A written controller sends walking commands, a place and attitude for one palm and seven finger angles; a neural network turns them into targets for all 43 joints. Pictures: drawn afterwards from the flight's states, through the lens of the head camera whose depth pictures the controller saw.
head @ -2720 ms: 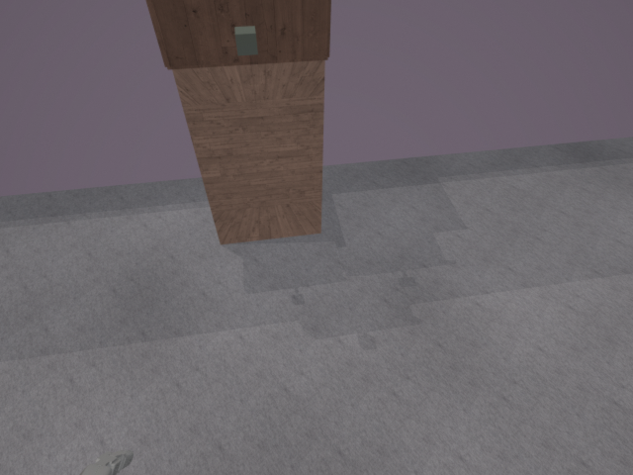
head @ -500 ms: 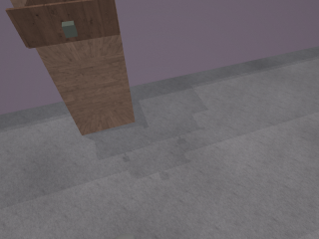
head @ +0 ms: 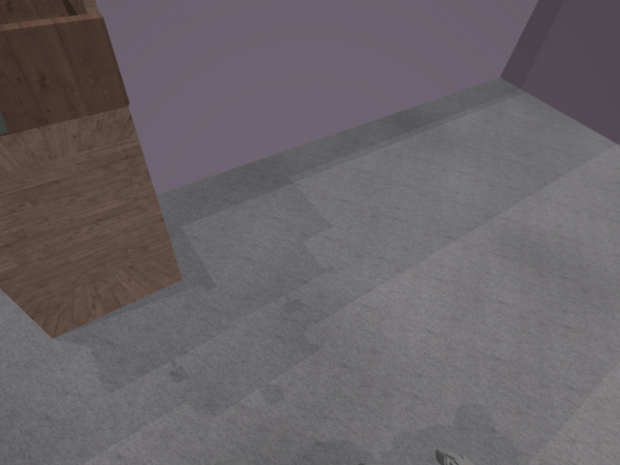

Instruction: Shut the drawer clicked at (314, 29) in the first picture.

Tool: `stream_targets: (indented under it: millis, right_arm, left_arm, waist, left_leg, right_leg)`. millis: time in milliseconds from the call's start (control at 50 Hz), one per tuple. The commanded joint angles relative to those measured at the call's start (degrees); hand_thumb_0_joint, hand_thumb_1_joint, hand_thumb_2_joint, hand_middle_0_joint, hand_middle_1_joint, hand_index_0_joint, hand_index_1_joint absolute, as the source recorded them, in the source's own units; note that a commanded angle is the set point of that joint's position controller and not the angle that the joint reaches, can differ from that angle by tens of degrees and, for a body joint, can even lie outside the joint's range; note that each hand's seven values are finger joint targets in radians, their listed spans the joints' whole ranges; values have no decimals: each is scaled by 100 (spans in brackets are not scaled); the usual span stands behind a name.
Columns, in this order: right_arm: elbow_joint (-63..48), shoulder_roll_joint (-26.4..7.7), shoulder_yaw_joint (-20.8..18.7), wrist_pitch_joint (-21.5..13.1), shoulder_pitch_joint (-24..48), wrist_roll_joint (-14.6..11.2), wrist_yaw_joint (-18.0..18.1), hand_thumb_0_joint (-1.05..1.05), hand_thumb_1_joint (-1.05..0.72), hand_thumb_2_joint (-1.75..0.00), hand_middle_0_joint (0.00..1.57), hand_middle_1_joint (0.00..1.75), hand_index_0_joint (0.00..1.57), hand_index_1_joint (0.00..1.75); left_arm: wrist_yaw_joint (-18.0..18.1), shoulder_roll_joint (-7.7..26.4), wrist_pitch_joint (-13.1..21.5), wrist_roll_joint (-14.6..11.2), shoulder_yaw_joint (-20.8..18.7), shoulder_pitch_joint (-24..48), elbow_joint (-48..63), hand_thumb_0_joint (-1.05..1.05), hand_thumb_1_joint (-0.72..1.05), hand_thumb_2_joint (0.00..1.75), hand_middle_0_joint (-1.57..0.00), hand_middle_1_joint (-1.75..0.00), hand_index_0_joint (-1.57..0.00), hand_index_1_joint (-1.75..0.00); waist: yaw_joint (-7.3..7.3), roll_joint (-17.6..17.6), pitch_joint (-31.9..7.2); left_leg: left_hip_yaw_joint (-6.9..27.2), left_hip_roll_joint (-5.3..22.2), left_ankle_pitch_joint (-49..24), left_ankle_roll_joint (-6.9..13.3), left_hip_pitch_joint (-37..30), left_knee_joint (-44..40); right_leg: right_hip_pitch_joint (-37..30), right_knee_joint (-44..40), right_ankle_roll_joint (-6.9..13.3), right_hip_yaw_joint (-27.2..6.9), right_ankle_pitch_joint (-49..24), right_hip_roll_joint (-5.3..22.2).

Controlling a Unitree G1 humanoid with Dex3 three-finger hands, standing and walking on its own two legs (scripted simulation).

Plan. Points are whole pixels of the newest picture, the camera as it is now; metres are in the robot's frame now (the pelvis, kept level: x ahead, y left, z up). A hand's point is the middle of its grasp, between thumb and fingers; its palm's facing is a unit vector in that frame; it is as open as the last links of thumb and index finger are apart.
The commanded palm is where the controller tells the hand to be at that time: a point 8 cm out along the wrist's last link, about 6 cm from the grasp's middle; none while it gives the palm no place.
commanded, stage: walk to a spot facing it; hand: left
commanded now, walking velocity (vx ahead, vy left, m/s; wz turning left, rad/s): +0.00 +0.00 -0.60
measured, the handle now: out of the picture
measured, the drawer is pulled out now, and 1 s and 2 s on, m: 0.19 0.19 0.19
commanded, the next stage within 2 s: turn to face it in 0.04 s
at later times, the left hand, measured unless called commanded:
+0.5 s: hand (218, 435) +0.18 +0.14 -0.15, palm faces -0.04 -0.99 -0.15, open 7.4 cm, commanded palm none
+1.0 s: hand out of the picture +0.06 +0.27 -0.15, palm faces +0.33 -0.91 -0.25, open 7.4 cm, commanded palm none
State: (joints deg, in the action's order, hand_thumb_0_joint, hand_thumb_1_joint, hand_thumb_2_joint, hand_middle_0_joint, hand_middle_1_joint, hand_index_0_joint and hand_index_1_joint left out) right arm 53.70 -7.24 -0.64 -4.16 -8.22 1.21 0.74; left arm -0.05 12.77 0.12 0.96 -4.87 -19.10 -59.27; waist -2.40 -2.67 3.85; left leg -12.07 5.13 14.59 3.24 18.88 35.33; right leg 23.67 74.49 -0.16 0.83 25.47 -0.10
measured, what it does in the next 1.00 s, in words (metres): steps on the spot, turning left: right foot, then left foot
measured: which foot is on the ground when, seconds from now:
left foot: down 0.00-0.42, up 0.44-0.66, down 0.68-1.00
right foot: up 0.00-0.36, down 0.38-0.68, up 0.70-1.00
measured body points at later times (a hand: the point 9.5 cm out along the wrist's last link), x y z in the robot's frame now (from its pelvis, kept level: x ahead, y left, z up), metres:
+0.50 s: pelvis +0.06 +0.00 +0.00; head +0.07 -0.01 +0.45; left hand +0.18 +0.20 -0.14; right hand -0.01 -0.20 -0.16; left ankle +0.04 +0.09 -0.70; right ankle +0.07 -0.13 -0.73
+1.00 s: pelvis +0.04 +0.04 +0.01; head +0.06 +0.06 +0.46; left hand +0.04 +0.32 -0.13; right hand +0.16 -0.20 -0.12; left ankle +0.04 +0.12 -0.73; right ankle +0.07 -0.12 -0.66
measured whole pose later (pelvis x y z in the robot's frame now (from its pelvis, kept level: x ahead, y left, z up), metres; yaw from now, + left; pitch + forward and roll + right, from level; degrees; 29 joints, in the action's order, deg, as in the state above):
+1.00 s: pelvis +0.04 +0.04 +0.01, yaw +17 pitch +1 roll -2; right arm 53.5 -12.7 -3.7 0.8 -13.8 1.4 0.4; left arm 0.8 14.8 -3.6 0.7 -5.2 -9.4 -54.0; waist 1.3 -0.7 2.8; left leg 0.5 -2.5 10.9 3.9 15.9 26.1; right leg 27.1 58.5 -5.5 0.5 21.6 3.8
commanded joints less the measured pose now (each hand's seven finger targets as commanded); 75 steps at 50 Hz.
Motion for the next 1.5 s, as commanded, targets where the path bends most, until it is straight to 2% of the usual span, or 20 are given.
stream_targets:
  millis: [0,120,220,320,380,420,500,620,640,660,680,800,1020,1140,1160,1200,1220,1260,1300,1480]
  right_arm:
    - [-52,-827,-236,-3,-458,-10,119,0,-90,-90,20,30,20,30]
    - [-62,-989,-322,94,-688,-4,123,0,-90,-90,20,30,20,30]
    - [269,-1046,-294,136,-1164,71,74,0,-90,-90,20,30,20,30]
    - [576,-959,-259,222,-1414,-8,41,0,-90,-90,20,30,20,30]
    - [450,-436,-180,324,-1453,-93,-41,0,-90,-90,20,30,20,30]
    - [323,-509,-245,513,-1103,-82,-25,0,-90,-90,20,30,20,30]
    - [304,-473,-345,635,-1212,-80,-88,0,-90,-90,20,30,20,30]
    - [124,-592,-427,582,-1449,-11,-149,0,-90,-90,20,30,20,30]
    - [141,-962,-508,532,-1655,7,-147,0,-90,-90,20,30,20,30]
    - [65,-1570,-654,484,-1855,30,-118,0,-90,-90,20,30,20,30]
    - [78,-1804,-707,489,-1899,62,-80,0,-90,-90,20,30,20,30]
    - [-284,-1424,-514,348,-729,20,68,0,-90,-90,20,30,20,30]
    - [-342,-1683,-609,507,-697,27,-3,0,-90,-90,20,30,20,30]
    - [-526,-1706,-654,588,-273,5,-64,0,-90,-90,20,30,20,30]
    - [-558,-1598,-637,591,-200,-40,-88,0,-90,-90,20,30,20,30]
    - [-757,-1106,-575,590,-282,-39,-101,0,-90,-90,20,30,20,30]
    - [-713,-1348,-632,621,-209,21,-119,0,-90,-90,20,30,20,30]
    - [-476,-1248,-640,728,-465,30,-170,0,-90,-90,20,30,20,30]
    - [-332,-1177,-582,744,-501,26,-210,0,-90,-90,20,30,20,30]
    - [-403,-947,-383,727,360,-45,-176,0,-90,-90,20,30,20,30]
  left_arm:
    - [-117,-68,-191,57,-64,-471,442,0,90,90,-20,-30,-20,-30]
    - [-140,-6,-371,87,-106,330,821,0,90,90,-20,-30,-20,-30]
    - [8,-137,-238,78,136,769,766,0,90,90,-20,-30,-20,-30]
    - [136,48,-29,27,229,664,533,0,90,90,-20,-30,-20,-30]
    - [255,726,75,29,127,258,344,0,90,90,-20,-30,-20,-30]
    - [274,818,74,34,30,244,373,0,90,90,-20,-30,-20,-30]
    - [304,682,25,74,10,889,626,0,90,90,-20,-30,-20,-30]
    - [243,713,-113,21,-115,995,821,0,90,90,-20,-30,-20,-30]
    - [210,497,-171,-23,-86,963,924,0,90,90,-20,-30,-20,-30]
    - [166,126,-215,-44,-23,1123,1170,0,90,90,-20,-30,-20,-30]
    - [162,240,-240,6,-20,1475,1305,0,90,90,-20,-30,-20,-30]
    - [62,386,-220,16,-118,1061,887,0,90,90,-20,-30,-20,-30]
    - [128,518,-234,-38,-54,1256,1122,0,90,90,-20,-30,-20,-30]
    - [180,540,-122,-84,-40,523,1074,0,90,90,-20,-30,-20,-30]
    - [199,700,-74,-62,-66,369,1065,0,90,90,-20,-30,-20,-30]
    - [241,1481,-25,58,-172,405,1196,0,90,90,-20,-30,-20,-30]
    - [251,1311,-26,15,-114,602,1293,0,90,90,-20,-30,-20,-30]
    - [253,902,24,-6,-43,1143,1374,0,90,90,-20,-30,-20,-30]
    - [210,694,83,-12,58,1054,1310,0,90,90,-20,-30,-20,-30]
    - [208,1023,39,102,-20,20,843,0,90,90,-20,-30,-20,-30]
  waist:
    - [-68,1092,-285]
    - [111,922,-157]
    - [360,908,-273]
    - [244,848,-607]
    - [184,-414,-769]
    - [0,-1177,-816]
    - [318,-727,-354]
    - [503,-272,-411]
    - [612,902,-481]
    - [750,2642,-328]
    - [864,2077,-415]
    - [356,868,-617]
    - [502,1125,-526]
    - [190,1078,-780]
    - [99,810,-834]
    - [76,-1483,-667]
    - [148,-728,-545]
    - [481,-755,-281]
    - [471,-651,-127]
    - [-63,-822,-240]
  left_leg:
    - [768,1468,-2023,360,-88,-1886]
    - [536,1592,-1378,491,-621,-2103]
    - [580,1384,-2410,652,-813,-1771]
    - [834,964,-2368,154,-907,-1090]
    - [265,78,326,-456,543,25]
    - [574,-40,1871,-508,753,1565]
    - [830,-6,1513,-571,830,2371]
    - [396,-173,-61,-588,-523,-220]
    - [1338,296,-475,-385,-801,-1033]
    - [3275,1627,-1611,213,-972,-1757]
    - [3663,2011,-1430,693,-774,-1950]
    - [2503,863,-1713,331,-974,-1744]
    - [3329,729,-1304,716,-945,-1718]
    - [3473,296,-1241,424,-118,-1238]
    - [3276,42,-949,171,308,-877]
    - [1582,-1115,1707,-561,1791,1638]
    - [1816,-801,1626,-487,1484,2556]
    - [1732,-601,1043,-549,1393,3209]
    - [1506,-510,574,-655,1410,3433]
    - [995,-401,1210,-701,751,1486]
  right_leg:
    - [427,14,-138,-12,-655,485]
    - [1056,-812,-326,-9,-1190,669]
    - [92,-2844,-252,344,-886,517]
    - [-1258,-5015,-204,556,-1743,432]
    - [-2415,-4906,522,-559,-4674,2215]
    - [-2133,-5322,1044,-602,-4653,2457]
    - [-1323,-5376,786,232,-3523,2212]
    - [-509,-4214,170,922,-1759,1916]
    - [-42,-3240,-106,1086,-843,1451]
    - [1166,-1810,-538,1102,1151,713]
    - [1218,-931,-411,412,1156,670]
    - [1089,-602,-478,-99,-627,667]
    - [432,-2342,-479,-172,-171,337]
    - [-1229,-4401,-314,-33,-845,72]
    - [-1843,-5225,-240,-189,-1192,280]
    - [-2077,-6188,732,-2538,-1241,2739]
    - [-1377,-6079,904,-2122,-1513,2673]
    - [-1038,-5916,657,-1343,-1902,2004]
    - [-1208,-5657,556,-521,-2727,1626]
    - [-1805,-5398,853,-275,-3529,1910]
